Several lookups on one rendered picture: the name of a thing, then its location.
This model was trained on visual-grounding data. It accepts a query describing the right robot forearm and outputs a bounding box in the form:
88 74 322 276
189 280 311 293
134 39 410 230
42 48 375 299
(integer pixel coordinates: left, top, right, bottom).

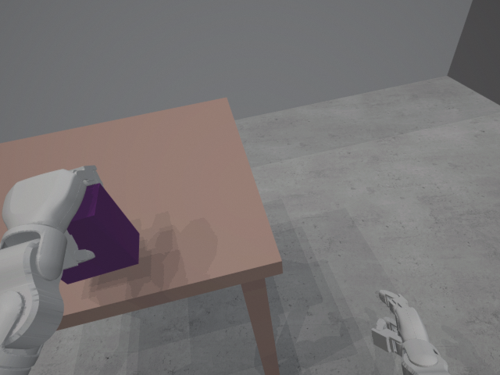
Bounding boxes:
401 339 451 375

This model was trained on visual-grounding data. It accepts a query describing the left robot forearm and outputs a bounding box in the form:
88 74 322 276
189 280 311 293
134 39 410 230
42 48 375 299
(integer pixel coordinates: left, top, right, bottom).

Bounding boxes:
0 224 67 375

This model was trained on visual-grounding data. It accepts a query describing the robot right hand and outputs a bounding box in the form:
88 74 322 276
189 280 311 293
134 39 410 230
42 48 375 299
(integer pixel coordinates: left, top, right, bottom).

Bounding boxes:
371 290 430 355

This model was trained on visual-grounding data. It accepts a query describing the sponge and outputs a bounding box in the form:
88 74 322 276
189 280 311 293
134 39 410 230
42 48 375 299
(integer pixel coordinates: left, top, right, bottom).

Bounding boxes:
61 183 139 284

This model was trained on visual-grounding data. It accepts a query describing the table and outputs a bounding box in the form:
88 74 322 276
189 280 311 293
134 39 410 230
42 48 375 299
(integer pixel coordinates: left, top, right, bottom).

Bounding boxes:
0 98 283 375

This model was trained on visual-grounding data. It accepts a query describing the robot left hand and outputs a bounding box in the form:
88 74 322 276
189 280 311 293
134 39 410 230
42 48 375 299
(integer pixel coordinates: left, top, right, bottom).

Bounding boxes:
2 165 103 270

